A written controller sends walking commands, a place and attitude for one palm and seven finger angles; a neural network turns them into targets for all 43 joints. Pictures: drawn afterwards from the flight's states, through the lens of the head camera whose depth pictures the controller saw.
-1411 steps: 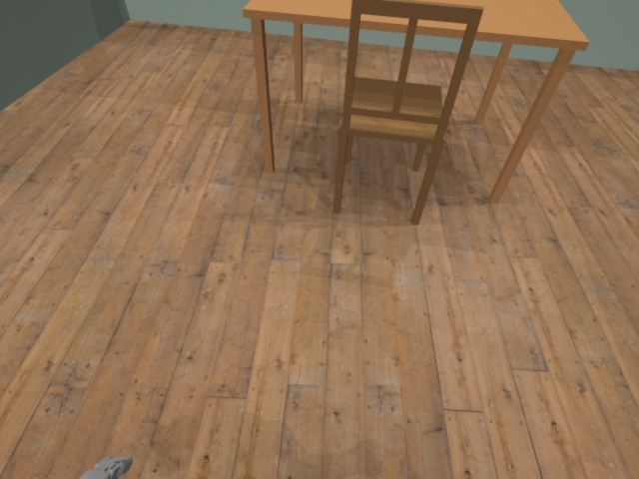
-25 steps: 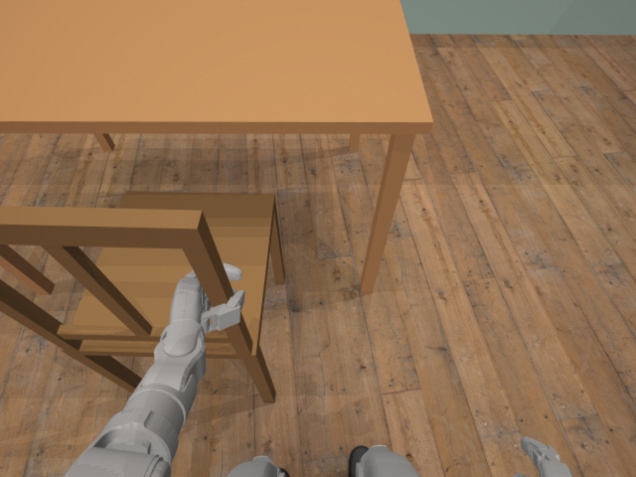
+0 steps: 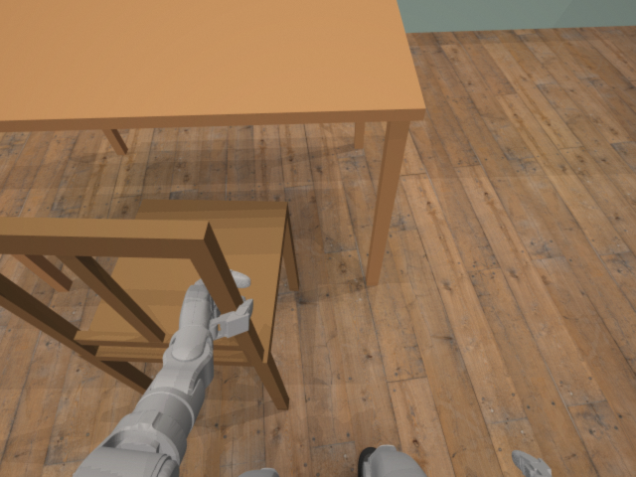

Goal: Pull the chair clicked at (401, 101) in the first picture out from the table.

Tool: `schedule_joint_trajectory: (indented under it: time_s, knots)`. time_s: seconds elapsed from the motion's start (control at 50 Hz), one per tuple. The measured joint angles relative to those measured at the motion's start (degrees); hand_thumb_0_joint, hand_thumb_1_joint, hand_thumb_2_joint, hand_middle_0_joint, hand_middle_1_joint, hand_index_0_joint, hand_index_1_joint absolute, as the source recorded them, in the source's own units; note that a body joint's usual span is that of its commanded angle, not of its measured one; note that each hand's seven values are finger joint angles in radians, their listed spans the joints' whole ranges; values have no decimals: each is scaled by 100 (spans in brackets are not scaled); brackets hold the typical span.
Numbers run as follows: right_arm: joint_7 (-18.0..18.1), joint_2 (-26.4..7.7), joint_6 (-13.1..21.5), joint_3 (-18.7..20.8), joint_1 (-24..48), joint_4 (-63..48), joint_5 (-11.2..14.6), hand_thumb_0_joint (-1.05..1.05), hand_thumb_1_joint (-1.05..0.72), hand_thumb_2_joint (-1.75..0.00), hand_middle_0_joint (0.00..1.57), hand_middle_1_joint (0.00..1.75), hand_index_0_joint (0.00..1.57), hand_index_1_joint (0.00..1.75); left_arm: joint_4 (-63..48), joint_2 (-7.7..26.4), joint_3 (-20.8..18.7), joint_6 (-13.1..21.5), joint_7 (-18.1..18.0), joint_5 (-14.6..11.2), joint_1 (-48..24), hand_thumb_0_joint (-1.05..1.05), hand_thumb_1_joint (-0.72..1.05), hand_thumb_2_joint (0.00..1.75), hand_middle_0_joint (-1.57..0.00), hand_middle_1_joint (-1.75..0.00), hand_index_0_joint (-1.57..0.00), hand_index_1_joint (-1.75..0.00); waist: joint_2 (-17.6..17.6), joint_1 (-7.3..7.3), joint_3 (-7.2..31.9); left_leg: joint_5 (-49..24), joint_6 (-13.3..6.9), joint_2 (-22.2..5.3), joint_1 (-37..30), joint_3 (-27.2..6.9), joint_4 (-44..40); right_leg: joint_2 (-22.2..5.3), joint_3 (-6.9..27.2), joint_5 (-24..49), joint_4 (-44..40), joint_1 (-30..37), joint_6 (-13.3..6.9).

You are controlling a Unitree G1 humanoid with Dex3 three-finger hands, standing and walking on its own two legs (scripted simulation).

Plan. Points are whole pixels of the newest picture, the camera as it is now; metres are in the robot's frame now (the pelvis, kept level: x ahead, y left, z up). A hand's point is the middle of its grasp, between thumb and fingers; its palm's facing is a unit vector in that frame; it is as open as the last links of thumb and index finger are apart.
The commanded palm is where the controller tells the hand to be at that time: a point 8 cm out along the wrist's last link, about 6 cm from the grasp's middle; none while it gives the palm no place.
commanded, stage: step backward, pulling the chair out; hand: left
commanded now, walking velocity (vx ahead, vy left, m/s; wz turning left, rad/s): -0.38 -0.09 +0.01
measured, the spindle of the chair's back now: (120, 302) +0.37 +0.32 -0.07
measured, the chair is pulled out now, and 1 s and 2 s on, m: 0.17 0.31 0.50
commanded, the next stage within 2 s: stop walking, hand still on the chair in 1.92 s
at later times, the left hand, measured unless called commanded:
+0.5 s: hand (238, 357) +0.28 +0.12 -0.05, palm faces +0.01 -0.99 -0.16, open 6.0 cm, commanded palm +0.26 +0.17 -0.05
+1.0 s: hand (240, 427) +0.19 +0.11 -0.05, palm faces -0.05 -0.99 -0.15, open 6.0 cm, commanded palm +0.16 +0.17 -0.06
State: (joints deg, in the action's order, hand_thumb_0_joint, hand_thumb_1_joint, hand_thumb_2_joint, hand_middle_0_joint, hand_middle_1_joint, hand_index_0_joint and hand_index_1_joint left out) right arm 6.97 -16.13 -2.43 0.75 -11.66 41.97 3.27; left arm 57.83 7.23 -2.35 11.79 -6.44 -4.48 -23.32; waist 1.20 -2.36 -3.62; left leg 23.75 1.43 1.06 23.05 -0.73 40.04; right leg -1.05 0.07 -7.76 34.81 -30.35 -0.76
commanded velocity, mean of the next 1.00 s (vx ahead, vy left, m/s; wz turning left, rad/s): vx -0.38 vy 0.00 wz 0.02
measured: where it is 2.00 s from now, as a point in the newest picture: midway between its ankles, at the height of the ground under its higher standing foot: outside the picture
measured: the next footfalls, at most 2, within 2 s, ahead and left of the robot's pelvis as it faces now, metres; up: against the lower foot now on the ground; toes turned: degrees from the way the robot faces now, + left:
left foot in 0.02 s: -0.02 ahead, +0.12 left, +0.00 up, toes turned +0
right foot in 0.62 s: +0.00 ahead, -0.11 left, +0.00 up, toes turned -1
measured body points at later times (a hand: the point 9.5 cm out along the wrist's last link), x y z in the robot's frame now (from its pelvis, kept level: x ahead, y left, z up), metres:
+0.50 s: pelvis -0.07 +0.00 +0.00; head -0.01 -0.01 +0.44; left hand +0.27 +0.17 -0.04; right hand +0.05 -0.26 -0.13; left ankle -0.06 +0.12 -0.72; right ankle +0.08 -0.11 -0.71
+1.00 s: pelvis -0.15 +0.01 +0.00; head -0.09 +0.00 +0.45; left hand +0.19 +0.16 -0.04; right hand -0.04 -0.28 -0.11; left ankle -0.19 +0.15 -0.72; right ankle -0.04 -0.11 -0.72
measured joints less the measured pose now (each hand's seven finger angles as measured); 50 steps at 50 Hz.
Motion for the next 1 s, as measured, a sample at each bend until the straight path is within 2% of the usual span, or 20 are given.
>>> schedule_joint_trajectory:
  time_s: [0.02,0.04,0.14,0.16,0.2,0.28,0.36,0.4,0.44,0.48,0.52,0.56,0.6,0.64,0.7,0.76,0.82,0.88,0.96,1.0]
  knots:
    - [29,-78,7,25,-36,-15,-4,1,-91,-90,20,30,20,30,-62,-9,86,-59,-6,32,-22,7,57,75,-27,-110,-50,-145,42,-41,45,-566,-67,-53,-58,-48,-289,-14,-72,3,34,-68,34]
    - [64,-99,-10,53,-26,-17,-11,1,-91,-90,20,30,20,30,-117,18,163,-122,-6,37,-60,6,57,75,-26,-112,-50,-145,-5,-45,18,-746,-92,-20,-5,-42,-260,-53,-70,-1,83,-110,66]
    - [47,69,-69,60,18,-209,-93,1,-91,-90,20,30,20,30,-340,216,247,-227,53,-135,90,7,58,75,-25,-114,-50,-145,-133,97,-144,-553,-47,-148,-146,180,-233,105,125,-761,292,-117,82]
    - [24,121,-61,49,5,-245,-111,1,-91,-90,20,30,20,30,-345,232,215,-210,86,-141,134,7,58,75,-25,-114,-50,-145,-118,108,-160,-553,-26,-183,-176,193,-230,122,108,-584,213,-65,74]
    - [-27,239,-72,11,-48,-294,-114,1,-91,-90,20,30,20,30,-373,281,162,-226,155,-124,230,7,57,76,-26,-114,-50,-145,-163,137,-131,-518,29,-196,-214,240,-153,87,85,393,-44,53,42]
    - [-37,322,-152,-73,24,-287,-73,1,-91,-90,20,30,20,30,-243,265,18,-210,170,-126,252,8,56,78,-28,-112,-50,-145,-35,28,9,-277,92,-243,41,123,165,129,-34,161,147,-113,-122]
    - [-92,241,-149,-29,119,-231,-14,1,-91,-90,20,30,20,30,-154,103,-31,-183,82,-30,38,9,55,79,-28,-111,-50,-145,-28,14,-54,618,58,22,327,-15,915,18,-85,445,-187,-174,-120]
    - [-113,178,-138,-50,116,-215,-6,1,-91,-90,20,30,20,30,-201,47,25,-226,41,33,-16,9,56,78,-27,-112,-50,-145,-94,1,-78,704,42,103,165,53,809,-62,-87,625,-403,-157,-80]
    - [-100,91,-133,-90,50,-253,5,1,-91,-90,20,30,20,30,-300,16,150,-278,19,70,-8,8,56,78,-27,-114,-50,-145,-98,-51,-3,496,-29,88,-185,89,8,-114,-146,744,-502,-223,-15]
    - [-33,40,-163,-112,25,-298,-9,1,-91,-90,20,30,20,30,-412,25,293,-328,24,51,0,8,56,78,-26,-116,-50,-145,-70,-85,-24,-422,-175,99,-87,47,-137,-108,-152,232,-215,-358,89]
    - [18,77,-223,-113,0,-333,-51,1,-91,-90,20,30,20,30,-537,51,380,-341,46,-42,144,9,57,78,-25,-116,-50,-145,-30,-18,-47,-489,-233,40,-79,98,-99,16,-71,-590,524,-386,90]
    - [15,175,-247,-97,-82,-334,-94,1,-91,-90,20,30,20,30,-602,47,432,-314,76,-118,322,10,57,78,-24,-116,-50,-145,13,93,29,-459,-219,-47,-115,154,-197,140,-36,-1022,829,-134,84]
    - [-27,286,-208,-100,-163,-260,-142,1,-91,-90,20,30,20,30,-532,42,467,-256,139,-103,387,11,56,78,-25,-116,-50,-145,-2,229,135,-477,-175,-96,-118,210,-274,167,-19,-832,545,346,87]
    - [-97,360,-160,-126,-81,-132,-176,1,-91,-90,20,30,20,30,-372,59,412,-169,189,-65,311,10,56,79,-25,-116,-50,-145,17,340,143,-505,-119,-182,-79,280,-275,249,43,-855,181,577,-45]
    - [-176,408,-82,-113,178,-31,-197,1,-91,-90,20,30,20,30,-35,69,182,-24,219,-93,22,11,56,79,-26,-113,-50,-145,170,257,-94,-662,-47,-307,-49,236,-316,366,-13,-615,60,575,-128]
    - [-175,432,-79,-74,264,-97,-125,1,-90,-90,20,30,20,30,72,112,13,-43,200,-98,-122,11,56,78,-28,-110,-50,-145,216,155,-143,-753,56,-370,160,171,-133,433,-58,-436,6,455,-196]
    - [-134,334,-128,-26,275,-207,-76,1,-90,-90,20,30,20,30,20,115,-45,-144,149,-58,-162,11,56,78,-28,-110,-50,-145,135,28,-133,248,138,-133,406,-133,747,347,-62,-357,54,299,-234]
    - [-114,152,-157,20,284,-272,-54,1,-91,-90,20,30,20,30,-234,61,-2,-286,87,-18,-82,12,56,77,-27,-110,-50,-145,3,-72,-169,647,143,37,343,-237,1179,181,-20,-191,-46,231,-186]
    - [-48,-96,-230,37,231,-351,-40,1,-91,-90,20,30,20,30,-674,-30,229,-456,38,50,114,11,57,76,-25,-113,-50,-145,-90,-187,-150,424,116,-27,-288,-175,128,-20,-37,75,-256,151,-34]
    - [14,-207,-267,61,170,-393,-51,1,-91,-90,20,30,20,30,-880,-83,430,-544,33,78,182,11,57,76,-24,-116,-50,-145,5,-230,-74,-270,-10,-141,-505,-233,-561,-38,-149,187,-314,44,57]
